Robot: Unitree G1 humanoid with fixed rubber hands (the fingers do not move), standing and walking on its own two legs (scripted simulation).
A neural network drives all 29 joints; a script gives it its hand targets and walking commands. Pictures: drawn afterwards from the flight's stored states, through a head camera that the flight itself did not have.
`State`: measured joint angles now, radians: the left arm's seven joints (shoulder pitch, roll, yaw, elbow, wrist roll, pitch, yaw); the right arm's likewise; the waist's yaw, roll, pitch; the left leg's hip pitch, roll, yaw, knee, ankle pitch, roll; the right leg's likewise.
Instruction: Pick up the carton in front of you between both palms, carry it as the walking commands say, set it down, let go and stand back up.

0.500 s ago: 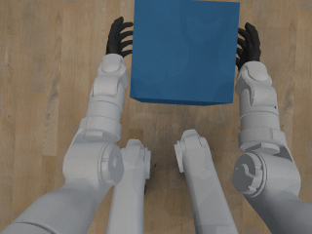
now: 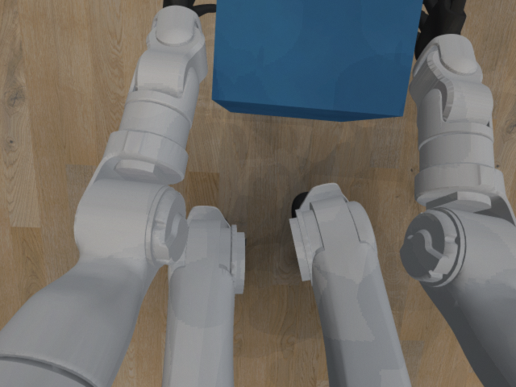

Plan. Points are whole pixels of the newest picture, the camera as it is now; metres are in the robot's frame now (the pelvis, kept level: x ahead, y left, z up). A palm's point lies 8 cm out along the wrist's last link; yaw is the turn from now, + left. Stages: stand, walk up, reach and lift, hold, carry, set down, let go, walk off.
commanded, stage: set down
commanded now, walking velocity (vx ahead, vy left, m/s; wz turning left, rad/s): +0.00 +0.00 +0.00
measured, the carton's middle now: (301, 41) +0.51 -0.11 -0.23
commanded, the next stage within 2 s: none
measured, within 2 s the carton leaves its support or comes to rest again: rests again in 0.60 s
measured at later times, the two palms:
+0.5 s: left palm (178, 19) +0.55 +0.05 -0.18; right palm (417, 51) +0.47 -0.25 -0.18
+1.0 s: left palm (176, 20) +0.55 +0.05 -0.19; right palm (413, 52) +0.47 -0.25 -0.19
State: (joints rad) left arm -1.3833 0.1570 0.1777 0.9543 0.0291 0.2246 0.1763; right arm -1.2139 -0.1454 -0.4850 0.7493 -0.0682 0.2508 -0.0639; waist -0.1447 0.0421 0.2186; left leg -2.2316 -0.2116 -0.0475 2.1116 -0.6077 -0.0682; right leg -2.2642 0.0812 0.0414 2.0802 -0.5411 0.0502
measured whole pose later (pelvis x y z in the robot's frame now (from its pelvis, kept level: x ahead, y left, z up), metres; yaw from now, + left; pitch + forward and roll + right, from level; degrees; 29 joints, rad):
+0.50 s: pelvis +0.00 +0.01 -0.01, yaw +0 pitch +40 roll -1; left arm -1.43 0.19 0.18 1.10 0.03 0.17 0.16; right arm -1.25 -0.17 -0.49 0.88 -0.12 0.21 -0.01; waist -0.15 0.07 0.26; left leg -2.24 -0.19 -0.02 2.17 -0.62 -0.03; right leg -2.26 0.05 0.04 2.13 -0.56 0.06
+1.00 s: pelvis +0.00 +0.01 -0.02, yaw -1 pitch +36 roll -2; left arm -1.49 0.24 0.16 1.19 0.03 0.14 0.08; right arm -1.32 -0.20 -0.52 0.99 -0.14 0.15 0.05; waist -0.15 0.06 0.33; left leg -2.24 -0.16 0.00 2.22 -0.61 -0.01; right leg -2.25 0.03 0.02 2.16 -0.55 0.04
